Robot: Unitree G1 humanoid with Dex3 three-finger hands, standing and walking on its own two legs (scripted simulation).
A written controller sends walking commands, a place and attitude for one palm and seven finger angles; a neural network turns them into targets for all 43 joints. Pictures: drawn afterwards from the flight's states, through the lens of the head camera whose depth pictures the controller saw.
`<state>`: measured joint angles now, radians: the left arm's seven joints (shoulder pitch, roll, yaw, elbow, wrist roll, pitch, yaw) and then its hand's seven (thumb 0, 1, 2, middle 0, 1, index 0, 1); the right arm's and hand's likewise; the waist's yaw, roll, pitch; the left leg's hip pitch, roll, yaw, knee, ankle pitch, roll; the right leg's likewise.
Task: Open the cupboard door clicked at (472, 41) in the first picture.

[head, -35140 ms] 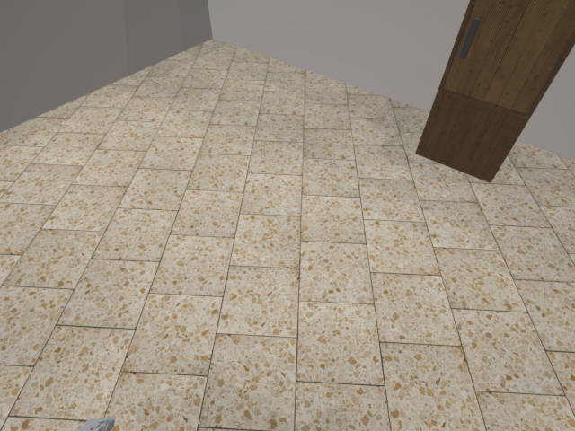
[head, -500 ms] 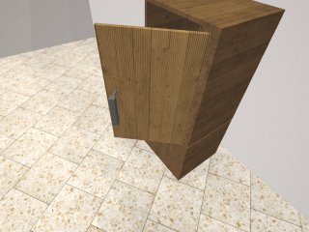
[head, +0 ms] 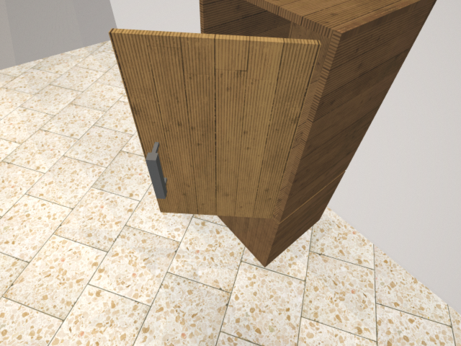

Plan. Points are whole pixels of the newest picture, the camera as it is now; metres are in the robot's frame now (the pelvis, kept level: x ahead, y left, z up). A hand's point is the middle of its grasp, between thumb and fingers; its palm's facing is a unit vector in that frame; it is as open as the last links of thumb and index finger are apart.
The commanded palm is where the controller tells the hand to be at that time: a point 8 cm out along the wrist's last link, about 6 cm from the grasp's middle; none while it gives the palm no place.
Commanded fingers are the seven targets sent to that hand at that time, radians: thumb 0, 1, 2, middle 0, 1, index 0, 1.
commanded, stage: come to a stop and stand still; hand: left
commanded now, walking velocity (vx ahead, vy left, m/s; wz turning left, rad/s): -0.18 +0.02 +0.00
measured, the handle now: (159, 171) +0.54 +0.20 -0.09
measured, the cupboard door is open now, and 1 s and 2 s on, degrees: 48 48 48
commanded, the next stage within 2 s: look again from close up in 1.30 s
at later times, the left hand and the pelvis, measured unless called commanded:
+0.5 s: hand out of the picture +0.01 +0.17 -0.17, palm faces +0.05 -0.97 -0.25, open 7.4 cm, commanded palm none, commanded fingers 0.00 0.90 0.90 -0.20 -0.30 -0.20 -0.30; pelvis -0.01 -0.01 -0.01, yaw +0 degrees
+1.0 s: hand out of the picture -0.02 +0.12 -0.16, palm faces +0.03 -0.97 -0.22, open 7.3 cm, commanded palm none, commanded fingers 0.00 0.90 0.90 -0.20 -0.30 -0.20 -0.30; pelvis -0.02 -0.06 +0.01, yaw +1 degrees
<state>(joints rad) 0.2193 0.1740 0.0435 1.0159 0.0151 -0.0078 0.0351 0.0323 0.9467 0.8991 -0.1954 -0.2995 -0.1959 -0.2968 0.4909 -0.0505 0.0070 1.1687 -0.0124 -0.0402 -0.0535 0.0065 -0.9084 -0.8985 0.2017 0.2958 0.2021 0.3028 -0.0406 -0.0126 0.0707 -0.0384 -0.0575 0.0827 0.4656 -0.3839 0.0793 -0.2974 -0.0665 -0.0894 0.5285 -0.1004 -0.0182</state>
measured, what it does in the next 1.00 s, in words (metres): shifts its weight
